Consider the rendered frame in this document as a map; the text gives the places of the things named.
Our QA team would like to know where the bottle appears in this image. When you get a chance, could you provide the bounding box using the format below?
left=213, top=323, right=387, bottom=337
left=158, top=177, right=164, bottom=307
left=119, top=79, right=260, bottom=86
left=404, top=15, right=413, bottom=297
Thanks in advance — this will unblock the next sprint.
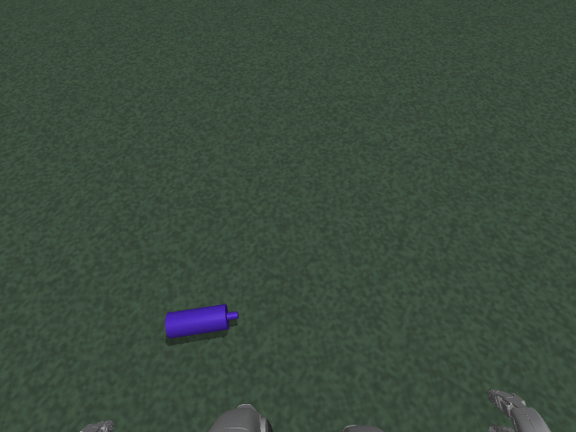
left=166, top=304, right=239, bottom=338

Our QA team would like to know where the right robot hand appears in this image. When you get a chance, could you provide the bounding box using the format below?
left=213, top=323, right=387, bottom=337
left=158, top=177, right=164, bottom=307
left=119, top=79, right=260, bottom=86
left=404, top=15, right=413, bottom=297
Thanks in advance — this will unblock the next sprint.
left=487, top=390, right=551, bottom=432

